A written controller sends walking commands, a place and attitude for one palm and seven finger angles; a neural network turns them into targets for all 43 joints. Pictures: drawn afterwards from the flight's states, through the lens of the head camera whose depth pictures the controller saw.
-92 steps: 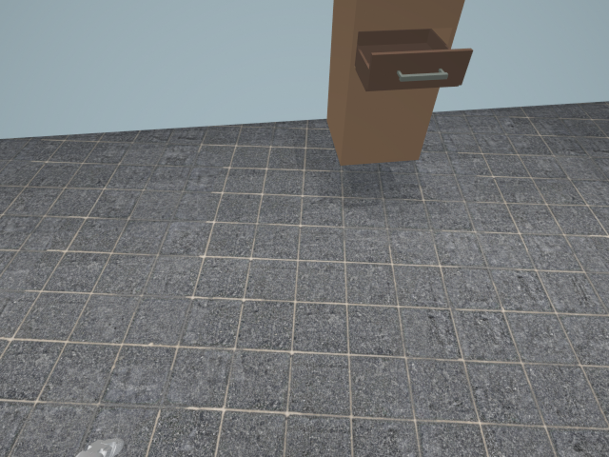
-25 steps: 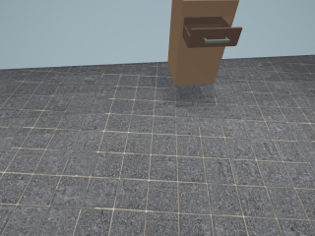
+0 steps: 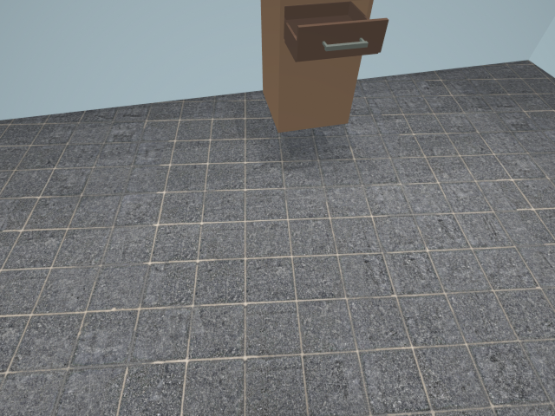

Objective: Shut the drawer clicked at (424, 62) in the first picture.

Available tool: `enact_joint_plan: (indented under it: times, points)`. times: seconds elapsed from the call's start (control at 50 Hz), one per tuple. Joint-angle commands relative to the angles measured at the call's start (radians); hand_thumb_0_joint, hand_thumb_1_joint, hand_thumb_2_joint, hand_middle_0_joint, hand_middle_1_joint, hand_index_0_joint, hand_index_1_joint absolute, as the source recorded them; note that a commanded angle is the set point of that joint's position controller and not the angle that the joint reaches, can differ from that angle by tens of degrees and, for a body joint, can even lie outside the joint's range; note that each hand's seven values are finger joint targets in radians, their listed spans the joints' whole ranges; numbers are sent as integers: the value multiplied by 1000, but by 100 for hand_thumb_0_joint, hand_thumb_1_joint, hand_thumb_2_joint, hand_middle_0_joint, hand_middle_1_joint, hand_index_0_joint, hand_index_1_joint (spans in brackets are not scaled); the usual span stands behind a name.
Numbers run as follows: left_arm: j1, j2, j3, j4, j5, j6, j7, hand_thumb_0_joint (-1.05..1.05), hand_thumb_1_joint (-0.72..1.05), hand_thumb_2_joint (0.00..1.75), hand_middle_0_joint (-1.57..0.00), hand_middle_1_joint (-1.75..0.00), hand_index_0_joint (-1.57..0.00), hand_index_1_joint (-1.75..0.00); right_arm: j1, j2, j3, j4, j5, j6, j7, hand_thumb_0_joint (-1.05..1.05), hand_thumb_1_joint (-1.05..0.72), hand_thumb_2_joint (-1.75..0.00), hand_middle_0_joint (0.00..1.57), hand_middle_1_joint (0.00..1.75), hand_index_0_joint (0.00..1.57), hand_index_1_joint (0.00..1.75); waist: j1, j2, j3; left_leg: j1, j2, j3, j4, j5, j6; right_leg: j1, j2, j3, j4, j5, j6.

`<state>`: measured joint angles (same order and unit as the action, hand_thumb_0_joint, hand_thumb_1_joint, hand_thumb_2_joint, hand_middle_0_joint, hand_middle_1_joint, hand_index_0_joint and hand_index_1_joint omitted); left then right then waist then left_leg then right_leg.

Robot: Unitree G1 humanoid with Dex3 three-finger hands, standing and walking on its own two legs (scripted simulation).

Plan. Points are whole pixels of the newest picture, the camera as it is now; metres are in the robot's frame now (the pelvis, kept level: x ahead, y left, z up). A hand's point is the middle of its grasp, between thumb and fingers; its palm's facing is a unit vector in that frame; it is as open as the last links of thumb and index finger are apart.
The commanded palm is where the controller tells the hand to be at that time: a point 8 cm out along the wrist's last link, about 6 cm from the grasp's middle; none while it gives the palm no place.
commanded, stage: walk to a spot facing it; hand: left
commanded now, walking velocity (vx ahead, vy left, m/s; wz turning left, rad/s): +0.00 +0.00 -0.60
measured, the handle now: (344, 43) +1.50 -0.17 -0.16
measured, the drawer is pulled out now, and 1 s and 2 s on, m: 0.22 0.22 0.22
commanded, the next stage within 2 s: none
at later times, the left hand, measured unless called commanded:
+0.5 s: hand out of the picture +0.07 +0.19 -0.15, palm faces -0.13 -0.97 -0.21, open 7.4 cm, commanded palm none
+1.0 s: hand (243, 270) +0.42 +0.11 -0.16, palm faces -0.54 -0.83 -0.14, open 7.4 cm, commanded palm none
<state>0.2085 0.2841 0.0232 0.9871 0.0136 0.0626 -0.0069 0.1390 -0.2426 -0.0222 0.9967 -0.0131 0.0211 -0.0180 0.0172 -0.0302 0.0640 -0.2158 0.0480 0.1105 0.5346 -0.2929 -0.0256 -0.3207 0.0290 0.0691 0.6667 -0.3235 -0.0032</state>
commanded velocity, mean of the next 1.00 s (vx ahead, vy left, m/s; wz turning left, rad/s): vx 0.32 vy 0.00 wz -0.52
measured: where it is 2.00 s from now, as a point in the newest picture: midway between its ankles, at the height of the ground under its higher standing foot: (359, 311)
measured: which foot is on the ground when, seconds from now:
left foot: down 0.00-0.08, up 0.10-0.58, down 0.60-1.00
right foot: down 0.00-0.60, up 0.62-1.00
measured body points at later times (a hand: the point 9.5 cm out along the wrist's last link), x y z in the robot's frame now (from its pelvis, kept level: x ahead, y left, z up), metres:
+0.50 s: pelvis +0.05 +0.00 +0.02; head +0.07 +0.00 +0.47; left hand +0.07 +0.24 -0.13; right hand +0.09 -0.28 -0.12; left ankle +0.10 +0.14 -0.69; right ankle +0.01 -0.09 -0.73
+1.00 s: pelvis +0.23 +0.00 +0.01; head +0.27 +0.02 +0.45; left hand +0.45 +0.15 -0.15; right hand +0.01 -0.13 -0.12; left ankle +0.14 +0.12 -0.73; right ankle +0.25 -0.17 -0.66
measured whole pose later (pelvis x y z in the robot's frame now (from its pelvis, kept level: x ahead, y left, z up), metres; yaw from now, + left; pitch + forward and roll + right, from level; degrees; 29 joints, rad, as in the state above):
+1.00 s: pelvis +0.23 +0.00 +0.01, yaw -32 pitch +0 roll -2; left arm 0.13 0.23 0.08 0.95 0.03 0.04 -0.04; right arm 0.52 -0.13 -0.01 1.10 -0.02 -0.07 -0.04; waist -0.04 -0.05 0.06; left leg 0.09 0.04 0.27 0.29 -0.38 0.02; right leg -0.66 -0.05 -0.08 0.97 -0.12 0.00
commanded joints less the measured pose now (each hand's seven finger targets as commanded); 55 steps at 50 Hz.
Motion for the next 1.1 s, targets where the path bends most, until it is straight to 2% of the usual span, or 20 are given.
enact_joint_plan:
  times: [0.0,0.02,0.04,0.06,0.08,0.14,0.26,0.44,0.5,0.54,0.56,0.58,0.6,0.66,0.7,0.74,0.84,0.98,1.04,1.08]
  points:
    - [69,79,47,-102,5,-16,-3,0,90,90,-20,-30,-20,-30,-40,-213,-66,-106,-8,-20,-14,0,-90,-90,20,30,20,30,27,210,-62,-36,312,-153,-93,373,166,10,-66,-57,133,-138,11]
    - [142,74,54,-85,7,-24,-8,0,90,90,-20,-30,-20,-30,-49,-208,-66,-109,-9,-18,-11,0,-90,-90,20,30,20,30,57,166,-98,-84,273,-95,10,246,120,122,-65,-71,6,-47,9]
    - [207,125,65,-71,16,-36,-8,0,90,90,-20,-30,-20,-30,-47,-177,-62,-120,-3,-7,-3,0,-90,-90,20,30,20,30,86,-52,-102,-202,160,-6,236,-22,45,209,-114,39,-207,7,-11]
    - [226,227,84,-76,25,-53,5,0,90,90,-20,-30,-20,-30,-45,-82,-43,-162,0,-3,6,0,-90,-90,20,30,20,30,81,-394,-48,-482,-22,37,553,-355,-32,229,-371,535,-432,-11,-116]
    - [238,206,82,-92,5,-54,19,0,90,90,-20,-30,-20,-30,-93,-138,-47,-177,-4,1,4,0,-90,-90,20,30,20,30,102,-279,-23,-446,8,-141,608,-282,-13,109,-366,610,-541,-197,-137]
    - [82,135,70,-126,4,-72,16,0,90,90,-20,-30,-20,-30,-16,-131,-59,-124,-13,-14,21,0,-90,-90,20,30,20,30,-3,-54,-15,-407,54,-142,612,-45,-22,86,-267,438,-504,-263,-158]
    - [182,106,74,-86,6,-103,7,0,90,90,-20,-30,-20,-30,-6,-79,-60,-126,-15,-29,27,0,-90,-90,20,30,20,30,14,-55,-56,-417,43,-111,511,28,-43,171,-210,351,-482,-136,-175]
    - [252,97,76,-57,15,-105,7,0,90,90,-20,-30,-20,-30,-92,-57,-50,-184,-4,-60,24,0,-90,-90,20,30,20,30,57,-111,-58,-370,-2,-102,244,-38,-34,242,-193,422,-433,10,-200]
    - [200,117,83,-76,15,-98,9,0,90,90,-20,-30,-20,-30,-58,-57,-48,-189,4,-72,20,0,-90,-90,20,30,20,30,34,-117,-57,-220,-28,-98,107,-55,-19,163,-179,421,-383,72,-192]
    - [135,111,86,-93,10,-94,9,0,90,90,-20,-30,-20,-30,54,-73,-52,-155,8,-82,10,0,-90,-90,20,30,20,30,-32,-85,-68,77,-34,-97,-71,29,-12,-41,-117,370,-280,47,-146]
    - [110,75,81,-111,6,-93,3,0,90,90,-20,-30,-20,-30,170,-126,-61,-120,7,-90,-5,0,-90,-90,20,30,20,30,-79,30,-114,318,43,-160,-155,-18,7,-198,-42,299,-149,1,-108]
    - [115,12,72,-128,-4,-93,-11,0,90,90,-20,-30,-20,-30,295,-239,-87,-92,-10,-91,-11,0,-90,-90,20,30,20,30,-127,328,-169,479,327,-503,-268,-250,85,-403,88,124,159,-198,-52]
    - [78,24,76,-156,6,-105,-16,0,90,90,-20,-30,-20,-30,325,-257,-84,-99,-8,-85,-10,0,-90,-90,20,30,20,30,-121,275,-102,383,472,-645,-348,-313,166,-466,36,9,345,-245,-17]
    - [41,33,84,-110,26,-87,-37,0,90,90,-20,-30,-20,-30,199,-100,-39,-104,-8,-95,-6,0,-90,-90,20,30,20,30,-40,139,70,96,335,-402,-386,-175,109,-423,-81,-7,528,-19,1]
    - [89,-9,76,-85,28,-68,-44,0,90,90,-20,-30,-20,-30,202,-64,-28,-87,-4,-112,-12,0,-90,-90,20,30,20,30,-4,183,47,100,245,-193,-352,129,40,-385,-79,-31,548,92,15]
    - [90,-26,73,-77,25,-57,-42,0,90,90,-20,-30,-20,-30,249,-39,-20,-62,0,-120,-19,0,-90,-90,20,30,20,30,-1,192,35,113,215,-99,-317,336,16,-387,-78,-44,577,143,20]
    - [-22,-53,61,-101,25,-43,-40,0,90,90,-20,-30,-20,-30,360,-12,-13,5,-2,-127,-26,0,-90,-90,20,30,20,30,-20,157,67,184,219,-29,-308,532,17,-492,-85,-84,552,212,21]
    - [-229,-86,29,-126,18,-65,-45,0,90,90,-20,-30,-20,-30,491,-16,-7,95,-14,-113,-30,0,-90,-90,20,30,20,30,-76,159,86,326,216,96,-250,912,56,-351,-29,-247,107,163,-36]
    - [-123,-47,34,-91,18,-77,-28,0,90,90,-20,-30,-20,-30,482,-57,-20,108,-9,-103,-28,0,-90,-90,20,30,20,30,-24,193,-8,349,255,120,-61,1248,66,-131,40,-285,10,71,-94]
    - [69,2,51,-28,23,-91,-19,0,90,90,-20,-30,-20,-30,425,-70,-23,95,-2,-100,-24,0,-90,-90,20,30,20,30,74,234,-84,216,240,144,197,1119,54,166,37,-269,-99,117,-124]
